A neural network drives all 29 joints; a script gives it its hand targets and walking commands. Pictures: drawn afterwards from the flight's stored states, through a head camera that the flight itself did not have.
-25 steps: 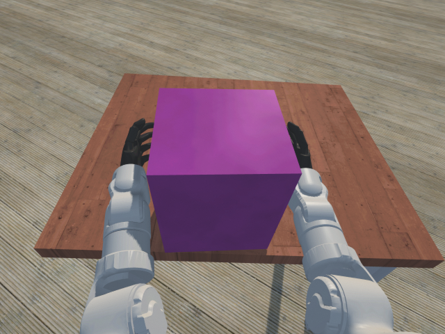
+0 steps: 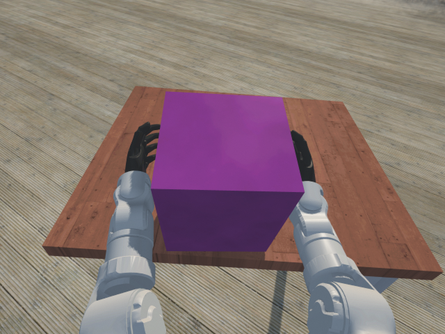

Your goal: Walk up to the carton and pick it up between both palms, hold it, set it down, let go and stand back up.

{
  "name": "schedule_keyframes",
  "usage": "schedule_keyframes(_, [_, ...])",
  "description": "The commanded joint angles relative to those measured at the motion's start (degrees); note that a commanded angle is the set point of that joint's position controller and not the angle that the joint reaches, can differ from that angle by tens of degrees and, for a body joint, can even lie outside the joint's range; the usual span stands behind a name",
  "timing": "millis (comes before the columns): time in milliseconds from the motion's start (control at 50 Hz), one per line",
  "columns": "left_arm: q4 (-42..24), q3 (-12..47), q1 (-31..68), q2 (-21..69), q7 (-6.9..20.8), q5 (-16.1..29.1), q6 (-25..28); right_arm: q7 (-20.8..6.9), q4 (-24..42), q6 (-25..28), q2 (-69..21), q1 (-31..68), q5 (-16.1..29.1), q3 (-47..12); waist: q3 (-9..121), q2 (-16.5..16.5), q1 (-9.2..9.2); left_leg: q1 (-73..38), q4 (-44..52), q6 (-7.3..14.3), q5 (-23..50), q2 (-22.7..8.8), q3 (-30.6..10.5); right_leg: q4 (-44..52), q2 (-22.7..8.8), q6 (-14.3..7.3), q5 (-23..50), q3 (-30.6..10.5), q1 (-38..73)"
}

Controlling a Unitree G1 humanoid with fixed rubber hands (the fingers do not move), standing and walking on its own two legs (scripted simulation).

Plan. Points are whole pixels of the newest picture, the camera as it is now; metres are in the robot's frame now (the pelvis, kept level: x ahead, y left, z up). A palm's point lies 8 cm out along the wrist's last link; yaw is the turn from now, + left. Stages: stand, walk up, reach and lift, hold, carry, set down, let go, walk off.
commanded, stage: reach and lift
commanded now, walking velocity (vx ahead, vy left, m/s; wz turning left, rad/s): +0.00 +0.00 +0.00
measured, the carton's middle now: (220, 179) +0.39 +0.03 +0.10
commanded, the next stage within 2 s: none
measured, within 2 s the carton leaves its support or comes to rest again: neither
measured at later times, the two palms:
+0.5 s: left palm (134, 160) +0.36 +0.18 +0.16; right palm (307, 174) +0.36 -0.12 +0.15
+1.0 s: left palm (129, 142) +0.35 +0.18 +0.21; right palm (314, 157) +0.36 -0.12 +0.19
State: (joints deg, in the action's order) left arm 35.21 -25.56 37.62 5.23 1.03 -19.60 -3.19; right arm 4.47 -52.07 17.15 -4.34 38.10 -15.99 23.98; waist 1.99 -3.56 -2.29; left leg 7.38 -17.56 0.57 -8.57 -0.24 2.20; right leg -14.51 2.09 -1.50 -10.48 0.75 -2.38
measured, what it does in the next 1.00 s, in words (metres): stands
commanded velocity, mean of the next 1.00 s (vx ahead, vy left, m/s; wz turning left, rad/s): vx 0.00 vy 0.00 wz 0.00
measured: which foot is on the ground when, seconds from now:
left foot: down 0.00-1.00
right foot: down 0.00-1.00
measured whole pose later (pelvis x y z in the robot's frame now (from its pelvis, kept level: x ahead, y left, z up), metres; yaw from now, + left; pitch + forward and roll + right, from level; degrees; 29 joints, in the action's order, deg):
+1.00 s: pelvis -0.02 +0.01 +0.00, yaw +2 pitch -10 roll -1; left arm 19.0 -18.8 41.9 1.4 0.1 -20.0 -32.9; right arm 7.5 -44.5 -5.3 0.8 43.2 4.3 8.3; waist -1.4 -4.8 4.1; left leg 0.9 -19.6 1.5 -9.1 1.1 0.3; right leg -15.5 0.9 -0.7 -11.4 3.0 5.4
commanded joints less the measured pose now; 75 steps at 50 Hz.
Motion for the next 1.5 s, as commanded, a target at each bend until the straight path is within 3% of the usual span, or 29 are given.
schedule_keyframes(0, [-0.46,19.01,38.85,25.72,5.22,-0.71,7.11,-5.59,3.3,9.46,-24.19,40.1,-5.86,-16.31,24.93,2.76,0.66,-10.84,0.0,-2.44,21.87,-1.5,6.02,-1.46,-2.58,3.41,29.28,5.44,8.94])
schedule_keyframes(60, [3.27,16.25,39.63,25.04,6.02,-2.8,8.62,-5.17,-0.17,12.26,-22.7,40.83,-7.91,-13.69,22.71,1.86,0.32,-8.67,2.29,-1.56,15.85,-1.5,6.83,-0.77,-3.51,3.81,25.78,5.63,9.36])
schedule_keyframes(140, [6.89,12.27,39.93,22.87,6.33,-4.71,5.1,-4.97,-5.95,8.94,-20.84,40.35,-7.16,-10.41,12.82,2.23,-0.3,-6.02,5.71,-0.39,4.54,-1.12,7.44,2.26,-3.99,3.12,7.98,5.55,6.43])
schedule_keyframes(180, [3.64,13.88,43.49,24.18,5.93,-3.0,2.34,-5.59,-1.34,7.3,-20.46,45.11,-5.48,-10.39,17.08,3.04,-0.75,-7.26,5.42,-0.36,4.0,-1.1,7.8,2.9,-3.6,2.46,1.3,5.85,3.0])
schedule_keyframes(220, [4.17,15.69,42.36,24.65,5.32,-2.35,-0.07,-5.65,-1.91,5.15,-20.47,44.62,-3.86,-11.57,17.11,4.45,0.14,-9.85,3.93,-0.66,6.39,-0.98,7.62,2.88,-3.31,1.74,2.49,5.86,2.4])
schedule_keyframes(280, [-1.44,20.13,45.13,26.72,4.73,0.52,-2.52,-5.76,2.26,2.63,-20.79,46.91,-0.08,-14.05,23.81,5.87,1.15,-13.13,2.13,-1.31,10.41,-0.82,6.71,2.4,-2.55,1.73,4.36,6.16,0.73])
schedule_keyframes(320, [-0.68,21.41,42.05,26.73,5.09,0.9,-4.87,-5.65,2.43,0.0,-20.19,45.12,2.11,-15.42,21.3,6.1,2.42,-15.2,1.04,-1.71,12.91,-0.66,5.85,2.87,-2.36,1.74,6.0,5.94,0.48])
schedule_keyframes(340, [-0.69,21.54,40.89,27.12,5.23,1.07,-6.11,-5.65,4.57,-0.76,-19.78,46.17,3.42,-16.69,21.65,6.18,1.54,-15.0,1.01,-1.76,12.86,-0.56,5.44,2.97,-2.17,1.75,5.34,5.87,0.55])
schedule_keyframes(380, [-3.09,22.65,41.8,27.02,5.35,1.95,-7.63,-5.37,6.77,-2.31,-20.03,47.09,4.63,-17.95,22.17,4.52,2.06,-14.62,1.06,-1.53,12.18,-0.46,4.91,2.75,-1.92,2.28,5.64,6.0,0.72])
schedule_keyframes(480, [-7.09,26.59,43.11,27.42,5.52,4.33,-9.89,-5.1,12.38,-4.39,-20.32,49.52,7.48,-21.71,26.53,5.43,3.21,-16.65,-0.89,-2.26,16.46,-0.12,3.79,1.32,-1.45,2.42,11.51,6.02,1.93])
schedule_keyframes(520, [-3.09,24.02,40.5,25.96,6.12,2.98,-12.2,-4.81,9.95,-7.03,-19.56,47.88,7.68,-20.67,19.79,4.65,3.43,-14.48,0.59,-1.44,11.02,0.08,3.58,2.23,-1.79,2.64,6.86,5.53,1.58])
schedule_keyframes(560, [-6.9,24.49,41.72,25.6,6.18,3.85,-13.68,-4.71,11.79,-8.2,-20.12,48.67,8.97,-21.67,20.59,4.41,3.04,-14.3,0.71,-1.37,11.9,0.13,3.42,1.65,-1.51,2.86,7.45,5.57,2.32])
schedule_keyframes(600, [-10.0,26.13,41.63,25.99,6.0,4.65,-14.85,-4.55,13.95,-8.79,-19.67,49.34,10.85,-23.5,22.58,4.82,3.86,-17.17,-0.99,-2.13,18.1,-0.09,2.77,1.09,-0.81,2.54,11.44,5.85,3.0])
schedule_keyframes(660, [-11.64,27.26,39.36,25.94,6.14,4.72,-17.34,-3.87,17.14,-10.49,-18.83,50.44,13.59,-26.73,22.64,4.7,3.75,-19.38,-2.14,-2.29,21.32,0.03,1.99,1.01,-0.3,2.61,13.61,5.67,3.69])
schedule_keyframes(680, [-9.77,26.12,38.53,24.73,6.69,4.13,-18.56,-3.36,15.41,-11.81,-18.35,49.05,13.53,-25.91,19.0,3.69,5.1,-18.08,-1.53,-1.75,18.84,0.36,1.96,1.55,-0.64,3.02,12.62,5.53,3.65])
schedule_keyframes(760, [-11.77,25.37,37.35,24.07,7.9,3.9,-22.77,-2.63,16.65,-14.92,-17.77,47.91,14.79,-25.14,14.56,4.41,6.08,-16.8,0.04,-1.68,13.89,0.61,1.6,2.27,-0.74,3.34,8.49,5.77,3.34])
schedule_keyframes(800, [-18.66,28.51,38.63,25.16,7.2,5.43,-23.67,-2.57,21.17,-15.09,-18.7,49.56,17.94,-28.98,19.99,6.05,5.63,-19.47,-2.13,-2.66,21.38,0.52,0.93,0.81,-0.2,3.19,14.18,6.0,4.35])
schedule_keyframes(840, [-20.61,30.83,39.45,25.08,6.9,6.86,-24.43,-2.12,23.32,-16.24,-18.75,50.28,19.92,-31.23,21.09,6.55,7.05,-21.57,-3.87,-3.14,25.32,0.72,0.22,0.58,0.05,3.43,17.04,5.83,3.95])
schedule_keyframes(900, [-22.16,31.41,39.95,24.86,7.03,6.97,-25.64,-1.56,23.99,-17.83,-18.81,50.34,20.84,-32.74,21.05,5.2,7.61,-21.95,-3.44,-2.33,24.1,0.65,-0.29,0.36,0.13,3.73,16.84,5.82,3.49])
schedule_keyframes(960, [-19.28,29.13,39.22,23.42,7.35,5.3,-28.6,-1.54,21.83,-20.42,-17.74,49.88,21.05,-31.03,13.89,5.2,7.42,-18.3,-0.85,-1.67,15.8,0.63,-0.24,2.0,-0.36,3.41,8.91,5.6,2.3])
schedule_keyframes(980, [-20.34,29.68,38.72,23.92,7.29,5.45,-29.53,-1.75,23.43,-20.52,-17.63,50.89,21.9,-31.48,14.39,5.81,6.75,-17.9,-0.69,-1.65,15.68,0.38,-0.23,1.71,-0.29,3.16,8.9,5.65,2.41])
schedule_keyframes(1060, [-23.62,32.16,40.35,24.57,7.05,8.04,-30.9,-0.74,28.65,-22.03,-18.94,53.86,24.4,-34.68,21.46,4.84,8.03,-21.83,-3.52,-1.98,22.23,0.77,-0.65,0.91,0.28,3.77,15.8,5.48,3.84])
schedule_keyframes(1140, [-23.91,30.39,43.05,23.56,7.1,7.49,-31.81,-0.64,26.53,-24.55,-20.66,54.73,25.41,-35.01,18.12,4.08,6.93,-18.65,-1.4,-0.64,16.66,0.82,-0.52,1.22,0.02,4.0,12.33,4.9,3.06])
schedule_keyframes(1200, [-21.35,29.82,42.7,23.8,7.38,7.57,-33.43,-0.2,26.35,-26.32,-20.57,55.45,26.01,-34.23,17.14,4.43,7.52,-17.73,-0.91,-0.45,13.56,1.05,-0.38,1.61,-0.26,4.17,11.17,4.23,3.01])
schedule_keyframes(1280, [-23.76,31.49,45.6,24.35,7.05,8.9,-34.17,0.24,26.18,-28.39,-21.51,56.38,27.7,-35.13,18.76,4.72,8.72,-19.55,-1.62,-0.77,15.25,0.82,-1.02,1.58,0.26,3.99,11.46,4.27,1.82])
schedule_keyframes(1320, [-21.61,29.64,46.46,23.38,7.09,8.24,-35.04,0.29,24.3,-29.89,-21.73,57.8,28.05,-34.63,16.07,4.48,7.73,-16.37,0.06,0.18,9.78,0.9,-0.79,2.07,-0.24,4.1,7.04,3.73,0.94])
schedule_keyframes(1380, [-21.45,29.96,47.4,24.19,6.64,9.08,-36.05,-0.27,23.22,-31.31,-21.83,58.81,28.79,-33.74,17.68,5.61,7.96,-15.61,0.26,-0.13,8.21,0.42,-1.0,1.73,0.19,3.57,5.0,3.54,0.69])
schedule_keyframes(1420, [-23.96,32.09,50.17,25.1,6.0,11.17,-35.88,-0.42,26.4,-31.51,-23.1,62.12,30.29,-35.36,21.96,5.55,7.78,-17.32,-1.12,-0.44,11.49,0.39,-1.43,1.34,0.62,3.55,7.21,3.54,0.0])
schedule_keyframes(1480, [-20.48,29.83,51.6,23.76,6.11,10.81,-36.37,0.13,21.96,-34.02,-23.73,61.33,30.39,-34.38,17.85,4.46,8.17,-14.77,-0.09,0.51,7.05,0.71,-1.21,2.1,0.07,4.05,4.75,2.72,-1.22])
